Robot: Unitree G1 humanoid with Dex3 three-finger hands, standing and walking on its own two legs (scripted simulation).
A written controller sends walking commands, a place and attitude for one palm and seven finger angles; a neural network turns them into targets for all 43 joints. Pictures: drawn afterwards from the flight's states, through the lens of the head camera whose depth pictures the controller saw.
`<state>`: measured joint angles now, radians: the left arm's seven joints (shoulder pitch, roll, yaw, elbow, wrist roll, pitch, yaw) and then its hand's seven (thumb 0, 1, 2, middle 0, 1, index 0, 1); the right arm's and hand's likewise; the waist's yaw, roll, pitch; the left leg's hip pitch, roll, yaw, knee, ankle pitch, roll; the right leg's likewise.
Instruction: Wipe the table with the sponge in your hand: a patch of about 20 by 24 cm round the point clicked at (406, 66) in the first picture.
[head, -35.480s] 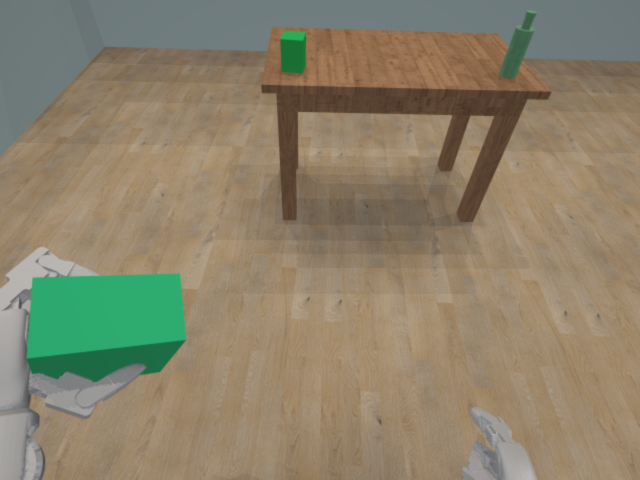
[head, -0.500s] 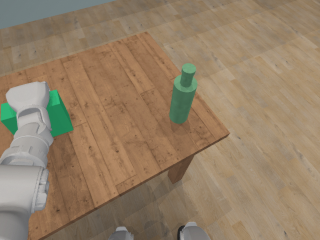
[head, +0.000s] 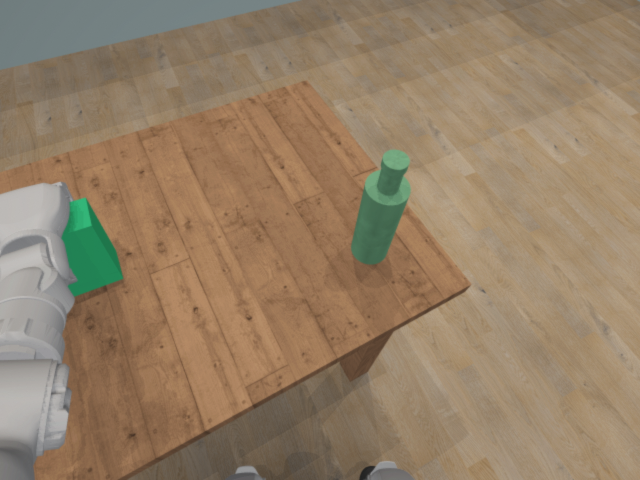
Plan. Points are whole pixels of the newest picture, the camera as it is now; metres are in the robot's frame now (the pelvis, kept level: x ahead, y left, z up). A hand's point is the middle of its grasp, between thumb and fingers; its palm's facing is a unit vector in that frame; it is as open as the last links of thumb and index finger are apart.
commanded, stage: slide back across to the first lane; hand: left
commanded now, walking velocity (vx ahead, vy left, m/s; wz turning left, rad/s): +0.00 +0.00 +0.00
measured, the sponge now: (59, 264) +0.40 +0.36 -0.03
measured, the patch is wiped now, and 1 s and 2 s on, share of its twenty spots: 1.00 1.00 1.00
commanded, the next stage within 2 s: wipe back along the first lane in 0.14 s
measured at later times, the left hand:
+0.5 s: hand (41, 259) +0.39 +0.36 +0.00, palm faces -0.12 -0.01 -0.99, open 10.4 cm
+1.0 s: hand (40, 293) +0.34 +0.35 +0.00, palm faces -0.08 +0.01 -1.00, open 10.5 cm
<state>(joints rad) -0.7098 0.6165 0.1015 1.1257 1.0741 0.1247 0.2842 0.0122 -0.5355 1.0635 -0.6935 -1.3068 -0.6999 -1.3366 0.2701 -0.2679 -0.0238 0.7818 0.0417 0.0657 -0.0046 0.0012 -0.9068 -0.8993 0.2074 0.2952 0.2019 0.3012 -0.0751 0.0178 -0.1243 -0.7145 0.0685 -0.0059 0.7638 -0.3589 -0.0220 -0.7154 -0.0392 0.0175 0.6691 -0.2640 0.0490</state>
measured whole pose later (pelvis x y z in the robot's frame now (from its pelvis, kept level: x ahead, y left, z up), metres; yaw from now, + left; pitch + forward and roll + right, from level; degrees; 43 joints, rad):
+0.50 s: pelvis +0.02 -0.01 +0.00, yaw +0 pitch +17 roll -2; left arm -0.51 0.58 0.14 0.96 1.05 0.09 0.32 0.01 -0.53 1.06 -0.68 -1.31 -0.69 -1.34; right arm 0.23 -0.27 -0.05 0.77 0.04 0.10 0.01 0.00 -0.91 -0.90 0.21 0.30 0.20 0.30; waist -0.03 0.03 -0.14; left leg -0.66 0.08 -0.02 0.75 -0.39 -0.03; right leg -0.66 -0.03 0.00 0.66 -0.30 0.05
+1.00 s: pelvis +0.02 +0.00 +0.01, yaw +1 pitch +13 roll -2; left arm -0.33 0.49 0.05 0.75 1.02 0.17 0.35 0.01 -0.51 1.06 -0.66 -1.33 -0.67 -1.36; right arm 0.19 -0.26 -0.04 0.72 0.05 0.08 -0.01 0.00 -0.91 -0.90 0.21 0.29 0.20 0.30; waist 0.01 0.04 -0.14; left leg -0.59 0.06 -0.02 0.74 -0.39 -0.02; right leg -0.59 -0.05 0.00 0.66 -0.30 0.05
